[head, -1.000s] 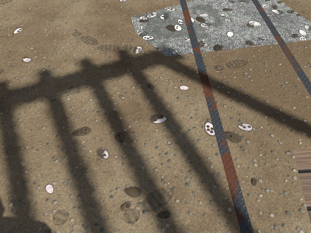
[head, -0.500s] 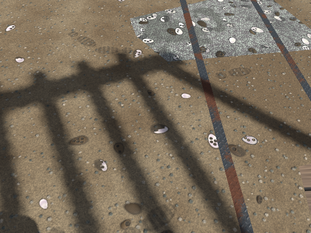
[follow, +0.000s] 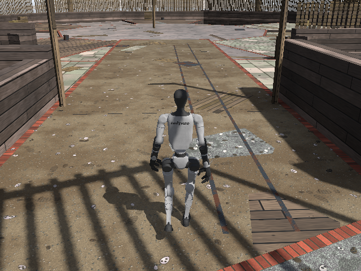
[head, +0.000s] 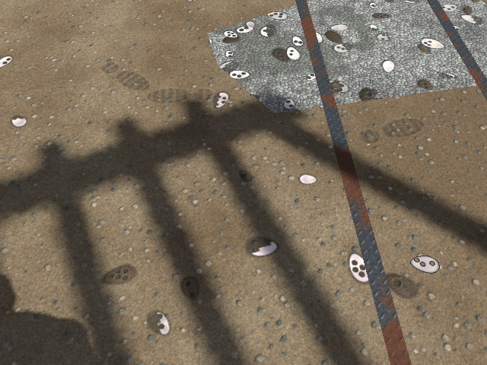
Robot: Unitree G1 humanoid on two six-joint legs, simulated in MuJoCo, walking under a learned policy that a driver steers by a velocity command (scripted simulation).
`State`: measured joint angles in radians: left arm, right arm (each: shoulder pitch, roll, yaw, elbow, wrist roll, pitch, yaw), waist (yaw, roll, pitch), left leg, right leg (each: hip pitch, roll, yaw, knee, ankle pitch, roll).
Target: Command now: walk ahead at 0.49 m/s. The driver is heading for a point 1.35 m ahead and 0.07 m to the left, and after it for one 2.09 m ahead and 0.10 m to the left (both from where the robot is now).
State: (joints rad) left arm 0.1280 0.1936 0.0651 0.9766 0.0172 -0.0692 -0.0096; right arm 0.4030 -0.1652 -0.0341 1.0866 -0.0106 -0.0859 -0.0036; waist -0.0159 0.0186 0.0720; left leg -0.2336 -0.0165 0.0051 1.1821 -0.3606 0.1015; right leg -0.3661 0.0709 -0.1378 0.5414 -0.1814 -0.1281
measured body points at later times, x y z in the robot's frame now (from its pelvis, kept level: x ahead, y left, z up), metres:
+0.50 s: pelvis +0.29 +0.04 +0.00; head +0.33 +0.05 +0.44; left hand +0.21 +0.27 -0.15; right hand +0.46 -0.19 -0.12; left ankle +0.39 +0.11 -0.73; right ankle +0.09 -0.05 -0.67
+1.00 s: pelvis +0.44 +0.03 +0.01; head +0.45 +0.01 +0.46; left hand +0.50 +0.25 -0.13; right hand +0.43 -0.19 -0.15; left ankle +0.39 +0.11 -0.72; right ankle +0.49 -0.07 -0.72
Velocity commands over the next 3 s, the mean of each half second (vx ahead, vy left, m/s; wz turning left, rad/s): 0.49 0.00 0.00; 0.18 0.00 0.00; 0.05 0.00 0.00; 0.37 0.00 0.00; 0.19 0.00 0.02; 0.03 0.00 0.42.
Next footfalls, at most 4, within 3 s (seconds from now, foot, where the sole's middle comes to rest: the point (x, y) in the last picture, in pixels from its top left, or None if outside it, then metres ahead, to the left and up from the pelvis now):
0.44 left None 0.43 0.11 -0.76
0.90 right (280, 338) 0.53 -0.07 -0.76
1.82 right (295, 284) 0.69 -0.13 -0.76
2.30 left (241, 215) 0.93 0.03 -0.76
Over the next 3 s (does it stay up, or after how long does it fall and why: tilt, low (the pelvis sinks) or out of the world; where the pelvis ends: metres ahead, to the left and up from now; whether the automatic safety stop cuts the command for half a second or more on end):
stays up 0.80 -0.07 0.02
